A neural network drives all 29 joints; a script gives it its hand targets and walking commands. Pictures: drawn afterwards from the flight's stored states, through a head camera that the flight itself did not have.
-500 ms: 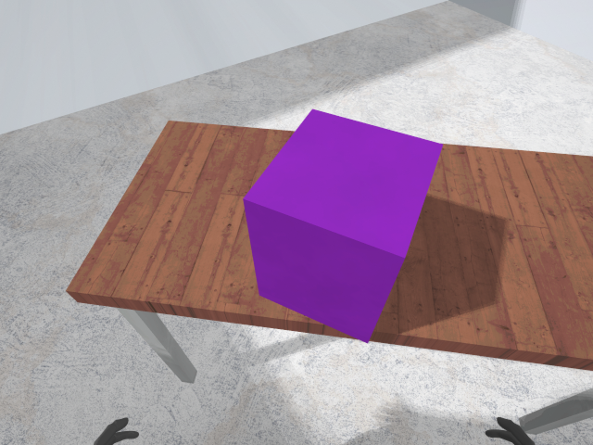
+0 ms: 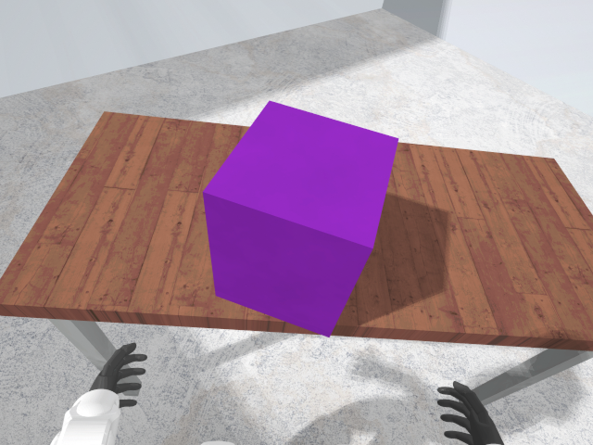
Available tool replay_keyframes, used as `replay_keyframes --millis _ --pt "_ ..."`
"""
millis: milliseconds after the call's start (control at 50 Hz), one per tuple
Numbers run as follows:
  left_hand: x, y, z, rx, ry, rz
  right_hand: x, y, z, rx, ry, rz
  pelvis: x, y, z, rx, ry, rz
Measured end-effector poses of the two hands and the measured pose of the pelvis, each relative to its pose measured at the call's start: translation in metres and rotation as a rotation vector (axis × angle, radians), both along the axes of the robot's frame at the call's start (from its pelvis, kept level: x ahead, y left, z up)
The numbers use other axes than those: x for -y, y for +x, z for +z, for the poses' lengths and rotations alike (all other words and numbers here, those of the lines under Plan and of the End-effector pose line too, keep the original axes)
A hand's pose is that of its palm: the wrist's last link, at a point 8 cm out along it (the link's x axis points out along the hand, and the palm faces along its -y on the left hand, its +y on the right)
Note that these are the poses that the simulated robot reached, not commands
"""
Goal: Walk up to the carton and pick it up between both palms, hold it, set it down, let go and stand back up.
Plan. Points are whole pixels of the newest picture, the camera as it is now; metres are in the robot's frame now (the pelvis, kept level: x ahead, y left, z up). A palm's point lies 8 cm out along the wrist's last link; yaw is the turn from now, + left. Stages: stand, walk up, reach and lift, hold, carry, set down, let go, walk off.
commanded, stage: reach and lift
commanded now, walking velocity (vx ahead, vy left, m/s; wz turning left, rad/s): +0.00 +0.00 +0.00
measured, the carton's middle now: (300, 223) +0.41 +0.01 +0.04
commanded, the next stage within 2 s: none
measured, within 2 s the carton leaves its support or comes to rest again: neither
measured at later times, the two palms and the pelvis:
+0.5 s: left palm (67, 396) +0.17 +0.29 -0.03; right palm (444, 441) +0.13 -0.18 -0.05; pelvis +0.00 +0.05 +0.02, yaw -4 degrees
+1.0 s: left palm (61, 382) +0.18 +0.29 -0.01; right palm (429, 408) +0.16 -0.15 +0.01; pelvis +0.01 +0.06 +0.02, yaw -4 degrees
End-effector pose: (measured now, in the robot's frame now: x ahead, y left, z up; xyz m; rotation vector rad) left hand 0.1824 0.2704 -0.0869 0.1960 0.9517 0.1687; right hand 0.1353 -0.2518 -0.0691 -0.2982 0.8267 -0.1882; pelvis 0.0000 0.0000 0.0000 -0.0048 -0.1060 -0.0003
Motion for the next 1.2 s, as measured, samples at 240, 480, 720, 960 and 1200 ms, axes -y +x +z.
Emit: replay_keyframes --millis 240,480,720,960,1200 --pt "-0.028 -0.046 0.010 -0.070 0.026 0.022 -0.025 0.012 0.030 0.098 0.009 0.005 -0.021 -0.001 0.011 0.038 0.001 -0.035" --pt "-0.025 -0.013 0.054 0.112 0.010 -0.077 -0.069 0.003 0.020 0.148 0.138 -0.083 -0.047 -0.001 0.017 0.025 0.001 -0.065" --pt "-0.006 0.002 0.055 0.224 -0.105 -0.105 -0.060 -0.005 0.066 0.288 0.048 -0.106 -0.055 0.002 0.018 0.047 0.003 -0.102" --pt "-0.022 0.000 0.075 0.343 -0.100 -0.079 -0.100 0.026 0.082 0.343 0.158 -0.103 -0.055 0.005 0.020 0.040 -0.006 -0.078" --pt "-0.011 0.003 0.116 0.491 -0.156 -0.174 -0.106 0.019 0.090 0.469 0.182 -0.180 -0.065 0.014 0.018 0.038 -0.018 -0.067"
